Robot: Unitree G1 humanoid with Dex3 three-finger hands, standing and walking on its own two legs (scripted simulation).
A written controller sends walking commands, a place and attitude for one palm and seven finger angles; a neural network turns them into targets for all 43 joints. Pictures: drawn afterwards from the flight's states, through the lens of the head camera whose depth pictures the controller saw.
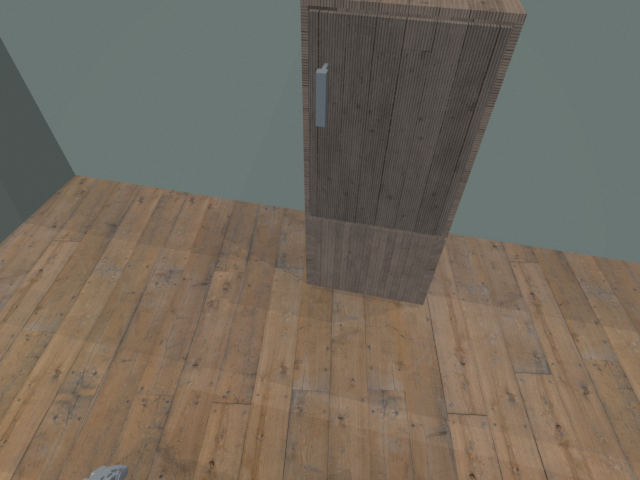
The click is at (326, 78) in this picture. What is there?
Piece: cupboard door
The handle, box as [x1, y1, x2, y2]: [315, 63, 328, 126]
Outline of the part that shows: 327,63 324,63 322,68 318,68 316,71 315,125 324,126 326,122 328,67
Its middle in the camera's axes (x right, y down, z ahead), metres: +0.00 -0.34 +0.92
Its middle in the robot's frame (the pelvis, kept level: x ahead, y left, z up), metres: +0.93 +0.04 +0.05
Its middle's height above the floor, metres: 0.82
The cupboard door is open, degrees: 0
